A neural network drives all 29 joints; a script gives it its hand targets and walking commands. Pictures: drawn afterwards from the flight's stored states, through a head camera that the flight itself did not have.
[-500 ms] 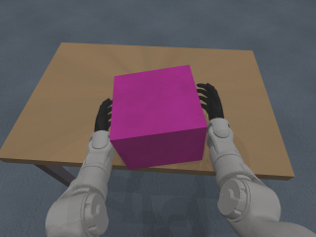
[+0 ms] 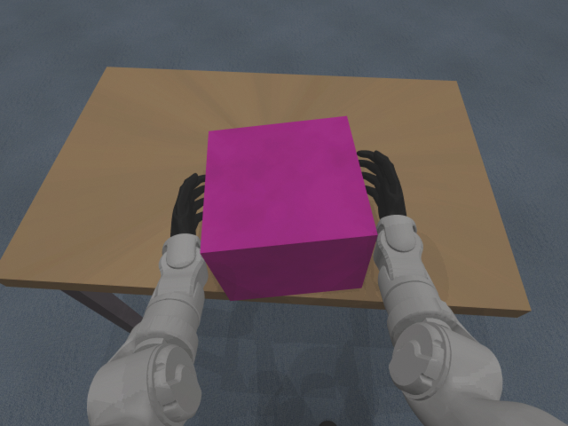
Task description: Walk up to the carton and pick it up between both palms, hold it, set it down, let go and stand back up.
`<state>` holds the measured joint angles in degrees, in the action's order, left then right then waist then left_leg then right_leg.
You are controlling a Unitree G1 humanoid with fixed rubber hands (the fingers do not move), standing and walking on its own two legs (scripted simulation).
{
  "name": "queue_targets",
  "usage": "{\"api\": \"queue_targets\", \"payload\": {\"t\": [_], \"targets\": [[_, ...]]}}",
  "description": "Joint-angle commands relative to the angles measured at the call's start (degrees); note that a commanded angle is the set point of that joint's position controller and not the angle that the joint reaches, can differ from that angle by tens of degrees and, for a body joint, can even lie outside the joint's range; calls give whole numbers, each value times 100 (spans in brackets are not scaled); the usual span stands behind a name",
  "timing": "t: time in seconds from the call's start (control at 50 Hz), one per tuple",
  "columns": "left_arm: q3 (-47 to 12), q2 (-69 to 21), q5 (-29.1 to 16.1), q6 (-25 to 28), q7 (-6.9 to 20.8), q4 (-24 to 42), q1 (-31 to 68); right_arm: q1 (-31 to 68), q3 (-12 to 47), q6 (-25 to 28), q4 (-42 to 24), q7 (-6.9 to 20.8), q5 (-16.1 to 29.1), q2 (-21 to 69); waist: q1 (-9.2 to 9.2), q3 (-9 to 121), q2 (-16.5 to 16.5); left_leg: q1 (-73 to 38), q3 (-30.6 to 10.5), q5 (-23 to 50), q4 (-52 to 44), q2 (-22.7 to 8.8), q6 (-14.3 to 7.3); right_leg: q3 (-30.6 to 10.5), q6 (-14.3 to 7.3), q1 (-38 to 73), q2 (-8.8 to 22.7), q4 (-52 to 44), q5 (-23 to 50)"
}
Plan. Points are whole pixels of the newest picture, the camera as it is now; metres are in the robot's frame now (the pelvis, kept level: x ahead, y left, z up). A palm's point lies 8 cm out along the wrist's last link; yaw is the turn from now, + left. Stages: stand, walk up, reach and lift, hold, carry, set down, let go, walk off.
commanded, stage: set down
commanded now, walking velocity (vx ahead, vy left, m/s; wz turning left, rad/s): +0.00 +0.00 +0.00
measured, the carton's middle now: (286, 211) +0.43 +0.01 +0.01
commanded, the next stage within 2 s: none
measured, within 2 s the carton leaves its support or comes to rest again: rests again in 0.04 s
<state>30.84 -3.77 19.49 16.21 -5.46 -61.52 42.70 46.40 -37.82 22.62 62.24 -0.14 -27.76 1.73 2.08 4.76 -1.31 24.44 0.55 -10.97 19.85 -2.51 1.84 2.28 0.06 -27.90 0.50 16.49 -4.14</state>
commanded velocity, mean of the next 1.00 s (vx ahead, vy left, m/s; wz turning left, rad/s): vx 0.00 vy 0.00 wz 0.00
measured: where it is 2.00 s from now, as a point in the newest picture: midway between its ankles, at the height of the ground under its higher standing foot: outside the picture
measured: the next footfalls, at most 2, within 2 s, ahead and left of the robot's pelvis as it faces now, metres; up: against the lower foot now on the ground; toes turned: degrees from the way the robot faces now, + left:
none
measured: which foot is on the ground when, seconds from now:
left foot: down 0.00-1.00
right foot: down 0.00-1.00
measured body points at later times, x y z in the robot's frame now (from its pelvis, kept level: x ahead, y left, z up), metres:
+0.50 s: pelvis +0.00 +0.00 +0.00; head +0.10 +0.00 +0.44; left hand +0.41 +0.16 +0.01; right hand +0.43 -0.15 +0.02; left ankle -0.03 +0.14 -0.74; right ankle +0.02 -0.12 -0.74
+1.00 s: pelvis +0.00 +0.00 +0.00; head +0.10 +0.00 +0.44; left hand +0.41 +0.16 +0.00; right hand +0.43 -0.15 +0.02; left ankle -0.03 +0.14 -0.74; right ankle +0.02 -0.12 -0.74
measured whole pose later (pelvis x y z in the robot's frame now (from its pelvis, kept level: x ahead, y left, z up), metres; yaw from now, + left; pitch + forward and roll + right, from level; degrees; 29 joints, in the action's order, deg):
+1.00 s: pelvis +0.00 +0.00 +0.00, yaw -1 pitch +17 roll +0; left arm 30.5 -3.1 20.7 16.7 -6.5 -61.4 43.8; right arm 46.4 -35.2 21.4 64.7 0.3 -23.5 0.2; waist 2.2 4.5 0.6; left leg 26.1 1.7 -11.0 20.6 -2.8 1.9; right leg 1.3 -0.1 -30.1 0.2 17.3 -3.9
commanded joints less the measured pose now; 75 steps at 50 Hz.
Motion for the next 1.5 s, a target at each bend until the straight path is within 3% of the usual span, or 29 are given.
{"api": "queue_targets", "payload": {"t": [0.0,0.04,0.1,0.16,0.24,0.4,0.54,0.6,0.66,0.7,0.78,0.86,0.9,0.96,1.0,1.04,1.12,1.16,1.2,1.26,1.3,1.32,1.36,1.42,1.44,1.48], "targets": [[-1276,-2486,321,303,513,417,2981,2292,1420,-26,510,722,-546,2630,-84,3142,368,-169,662,1560,-117,227,18,364,114,2918,-148,494,1755],[-1133,-2385,400,264,517,276,2862,2242,1416,-62,510,731,-547,2629,11,2917,349,-80,690,1433,-155,243,-23,331,110,2981,-110,468,1646],[-1119,-2363,358,256,532,230,2834,2322,1391,-41,396,722,-571,2619,2,2918,447,154,704,1226,-205,253,-58,291,141,3086,-70,483,1658],[-1147,-2399,406,236,520,286,2764,2288,1328,-28,363,742,-591,2571,-1,2951,303,-82,665,1450,-154,228,6,354,112,2935,-116,488,1680],[-1105,-2393,413,270,512,287,2702,2228,1286,-23,394,750,-631,2544,-44,2903,462,-75,653,1371,-156,232,-31,354,121,2862,-123,439,1553],[-969,-2235,473,245,525,222,2619,2186,1252,-42,236,768,-636,2513,38,2804,441,200,710,1079,-263,256,-102,290,148,2969,-64,451,1415],[-973,-2276,537,264,500,276,2473,2065,1115,-18,314,756,-719,2427,-37,2774,353,-177,663,1533,-104,221,-3,368,98,2657,-132,403,1456],[-901,-2207,575,219,484,305,2448,2044,1013,-55,305,776,-734,2307,-39,2719,366,-209,673,1362,-154,227,-28,366,100,2547,-125,341,1176],[-881,-2203,582,237,492,354,2410,2056,1107,-25,231,779,-700,2375,4,2797,408,-124,668,1496,-120,232,-46,338,126,2697,-114,415,1460],[-879,-1998,497,263,487,339,2444,2045,1103,-40,231,740,-664,2199,-50,2827,478,44,706,1307,-164,248,-78,286,151,2818,-84,435,1455],[-799,-1937,573,292,470,391,2444,2029,1072,-43,158,708,-610,2157,12,2807,408,-2,695,1352,-205,254,-64,290,158,2780,-83,438,1427],[-647,-1412,566,202,324,457,2425,1973,913,-106,171,611,-435,1513,24,2678,310,-250,693,1459,-149,243,-20,282,106,2589,-122,373,1164],[-620,-1015,485,134,232,512,2382,1987,928,-143,122,524,-218,1044,50,2819,291,-303,705,1582,-93,251,-11,260,89,2529,-152,370,1126],[-666,-249,75,191,-16,523,2537,2207,1246,-97,132,251,484,258,102,3233,281,-175,710,1937,143,281,57,134,77,2577,-204,504,1505],[-932,463,-434,236,-234,269,2715,2420,1663,-160,319,69,1145,-513,144,3463,206,178,682,1732,213,264,106,44,24,2565,-235,683,1425],[-1427,944,-1151,287,-460,29,3063,2883,2386,-242,421,-84,2081,-1006,241,3945,111,420,639,1737,481,239,154,-47,-48,2417,-268,896,1503],[-2130,1492,-2261,501,-553,-767,3387,3366,3514,-285,603,-199,3420,-1667,367,4828,182,764,579,2000,1057,226,288,-149,-58,2271,-271,1370,1978],[-2375,1710,-2613,619,-475,-1240,3410,3450,3780,-244,827,-226,3791,-2067,302,4986,337,813,540,2138,1236,205,341,-126,-30,2187,-305,1553,2151],[-2580,1826,-2799,678,-418,-1401,3513,3510,3919,-171,1167,-225,4078,-2347,243,4995,208,698,498,2446,1430,185,451,-79,-50,1806,-359,1672,2251],[-2706,2091,-3022,576,-315,-1131,3388,3578,4274,-68,1213,-161,4559,-2790,279,5221,307,746,480,3050,1607,205,495,-93,-9,1956,-401,1818,2959],[-2779,2099,-3074,440,-245,-1191,3293,3566,4501,-115,1428,-84,4822,-2879,299,4969,445,806,479,2957,1559,197,457,-99,37,1881,-415,1790,2823],[-2916,2135,-3225,365,-227,-746,3259,3630,4603,-121,1156,-17,4966,-3078,291,5318,450,607,449,3208,1587,191,468,-74,49,1817,-461,1773,2941],[-3113,2114,-3399,213,-194,-616,3511,3766,4621,-235,1210,72,5106,-3121,229,5081,433,497,420,2984,1556,172,476,-22,12,1442,-482,1663,2477],[-3362,2102,-3648,89,-129,-919,3758,3867,4892,-508,1392,248,5400,-3013,338,4334,476,662,401,2152,1474,166,345,-39,-22,905,-427,1535,1339],[-3392,2128,-3752,123,-126,-761,3767,3880,4990,-531,1158,293,5488,-2983,425,4526,509,762,413,2094,1488,176,300,-62,3,912,-406,1568,1298],[-3558,2189,-3894,164,-133,-521,3926,3939,4925,-585,840,348,5511,-3071,359,4992,389,751,418,1883,1468,183,308,-45,5,862,-397,1611,1126]]}}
